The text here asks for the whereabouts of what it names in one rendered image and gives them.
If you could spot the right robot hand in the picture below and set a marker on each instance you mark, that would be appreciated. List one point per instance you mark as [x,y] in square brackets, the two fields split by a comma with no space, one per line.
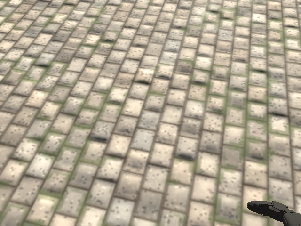
[277,211]

